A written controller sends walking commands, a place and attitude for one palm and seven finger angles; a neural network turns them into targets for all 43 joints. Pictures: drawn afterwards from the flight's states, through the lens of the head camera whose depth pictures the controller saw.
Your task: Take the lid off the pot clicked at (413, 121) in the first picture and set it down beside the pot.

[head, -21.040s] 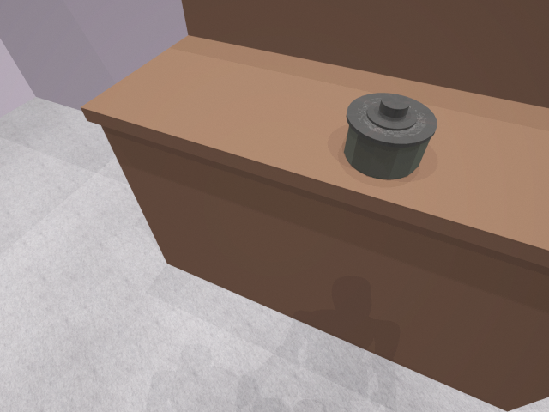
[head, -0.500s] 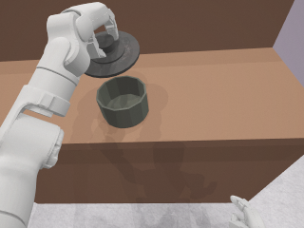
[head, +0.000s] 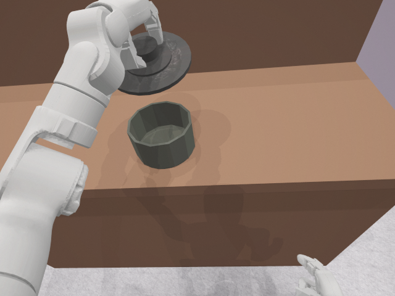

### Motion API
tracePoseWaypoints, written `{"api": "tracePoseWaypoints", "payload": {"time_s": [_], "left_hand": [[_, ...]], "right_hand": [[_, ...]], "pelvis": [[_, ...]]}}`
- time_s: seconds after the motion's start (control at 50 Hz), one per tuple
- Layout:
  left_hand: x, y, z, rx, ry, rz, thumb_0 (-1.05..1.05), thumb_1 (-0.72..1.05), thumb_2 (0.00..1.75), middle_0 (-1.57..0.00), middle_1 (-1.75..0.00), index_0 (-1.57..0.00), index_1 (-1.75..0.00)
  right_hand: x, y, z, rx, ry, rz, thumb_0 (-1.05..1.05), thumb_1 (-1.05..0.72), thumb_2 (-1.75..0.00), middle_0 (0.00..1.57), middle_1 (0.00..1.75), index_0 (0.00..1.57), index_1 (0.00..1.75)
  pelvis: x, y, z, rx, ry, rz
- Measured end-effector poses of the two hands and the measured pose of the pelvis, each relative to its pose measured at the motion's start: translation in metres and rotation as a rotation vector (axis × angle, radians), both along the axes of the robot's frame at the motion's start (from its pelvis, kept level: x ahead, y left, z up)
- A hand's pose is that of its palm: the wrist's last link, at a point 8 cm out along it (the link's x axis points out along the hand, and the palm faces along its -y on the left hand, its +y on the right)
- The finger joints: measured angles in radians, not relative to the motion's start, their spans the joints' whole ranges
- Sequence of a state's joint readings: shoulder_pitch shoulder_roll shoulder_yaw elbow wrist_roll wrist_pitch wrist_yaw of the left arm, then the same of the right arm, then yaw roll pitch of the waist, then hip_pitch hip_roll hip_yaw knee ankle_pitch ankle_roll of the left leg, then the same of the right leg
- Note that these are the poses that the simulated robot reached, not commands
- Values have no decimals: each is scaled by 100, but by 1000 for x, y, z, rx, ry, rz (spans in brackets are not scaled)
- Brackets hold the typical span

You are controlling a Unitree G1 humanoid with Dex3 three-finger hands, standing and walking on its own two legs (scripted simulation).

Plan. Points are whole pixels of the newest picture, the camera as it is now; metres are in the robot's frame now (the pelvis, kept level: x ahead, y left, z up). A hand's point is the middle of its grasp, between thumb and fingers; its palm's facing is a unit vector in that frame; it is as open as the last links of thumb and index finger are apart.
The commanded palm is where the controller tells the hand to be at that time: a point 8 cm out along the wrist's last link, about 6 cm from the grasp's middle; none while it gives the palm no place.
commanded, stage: move the lid sideways beside the pot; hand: left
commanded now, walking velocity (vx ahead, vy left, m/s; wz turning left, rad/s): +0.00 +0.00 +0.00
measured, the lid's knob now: (144, 49) +0.48 +0.11 +0.27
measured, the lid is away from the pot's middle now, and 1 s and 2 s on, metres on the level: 0.02 0.12 0.25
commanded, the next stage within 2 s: none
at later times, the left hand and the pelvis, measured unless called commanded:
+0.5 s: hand (94, 54) +0.45 +0.19 +0.28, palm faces -0.16 -0.10 -0.98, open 8.5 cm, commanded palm +0.42 +0.20 +0.36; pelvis +0.00 -0.01 +0.00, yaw +0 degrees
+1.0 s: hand (65, 55) +0.44 +0.24 +0.29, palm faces -0.13 -0.09 -0.99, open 8.5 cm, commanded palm +0.42 +0.25 +0.36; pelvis +0.00 +0.00 +0.00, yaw +0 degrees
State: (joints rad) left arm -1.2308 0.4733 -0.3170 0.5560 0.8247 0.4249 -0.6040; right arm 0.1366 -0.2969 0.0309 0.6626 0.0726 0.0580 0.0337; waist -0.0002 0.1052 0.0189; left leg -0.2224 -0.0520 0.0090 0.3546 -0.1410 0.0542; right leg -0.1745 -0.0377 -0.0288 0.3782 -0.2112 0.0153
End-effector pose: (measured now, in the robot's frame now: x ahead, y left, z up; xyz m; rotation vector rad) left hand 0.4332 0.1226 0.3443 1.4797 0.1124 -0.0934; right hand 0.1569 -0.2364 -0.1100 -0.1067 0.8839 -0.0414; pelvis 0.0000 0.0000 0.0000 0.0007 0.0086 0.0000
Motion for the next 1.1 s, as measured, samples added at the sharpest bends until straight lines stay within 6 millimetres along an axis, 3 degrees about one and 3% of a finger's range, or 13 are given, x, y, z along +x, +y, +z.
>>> {"api": "tracePoseWaypoints", "payload": {"time_s": [0.1,0.36,0.58,0.92,1.1], "left_hand": [[2,5,5,-1,-14,26,-3,14,90,-81,-99,-57,-87],[-1,46,-6,27,35,140,-3,15,90,-81,-100,-57,-87],[3,77,-3,37,33,188,-4,15,90,-81,-100,-57,-87],[0,105,-1,33,13,187,-3,15,90,-81,-100,-56,-87],[-6,138,-8,33,54,272,-4,15,90,-82,-100,-56,-87]], "right_hand": [[2,-3,2,-6,-10,-6,1,-90,-90,19,30,20,30],[-4,-17,4,-36,13,-18,1,-90,-90,20,30,20,30],[-14,-25,3,-61,62,-37,1,-90,-90,19,30,20,30],[-7,-9,0,-33,80,-27,1,-90,-90,20,30,20,30],[-7,-6,2,-39,91,-23,1,-90,-90,20,30,20,30]], "pelvis": [[-1,-2,0,1,-1,-7],[-4,-10,0,-2,0,1],[-1,-9,0,-8,13,7],[2,2,-1,-12,27,3],[-1,3,-1,-16,28,9]]}}
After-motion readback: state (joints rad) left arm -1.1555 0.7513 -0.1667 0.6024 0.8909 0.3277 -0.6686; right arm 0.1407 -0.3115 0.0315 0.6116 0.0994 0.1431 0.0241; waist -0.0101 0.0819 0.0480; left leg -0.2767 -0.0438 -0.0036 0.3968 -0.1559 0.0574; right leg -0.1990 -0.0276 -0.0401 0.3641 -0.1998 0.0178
